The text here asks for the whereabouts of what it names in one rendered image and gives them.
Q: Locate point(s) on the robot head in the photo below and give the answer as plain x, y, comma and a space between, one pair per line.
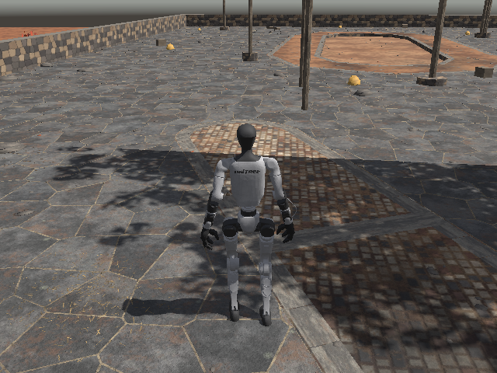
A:
246, 134

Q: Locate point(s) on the robot left forearm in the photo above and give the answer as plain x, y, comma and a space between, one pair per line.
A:
212, 207

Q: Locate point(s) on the robot left hand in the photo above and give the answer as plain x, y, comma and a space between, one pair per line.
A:
205, 238

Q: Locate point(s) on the robot right hand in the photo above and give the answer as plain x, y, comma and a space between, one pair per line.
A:
289, 231

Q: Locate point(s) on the left robot upper arm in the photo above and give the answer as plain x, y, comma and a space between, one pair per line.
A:
219, 177

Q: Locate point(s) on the right robot upper arm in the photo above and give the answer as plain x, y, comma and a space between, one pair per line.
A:
276, 179

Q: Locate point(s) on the robot left thigh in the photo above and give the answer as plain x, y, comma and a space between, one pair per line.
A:
230, 233

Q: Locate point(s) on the robot right forearm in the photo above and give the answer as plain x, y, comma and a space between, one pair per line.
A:
284, 209

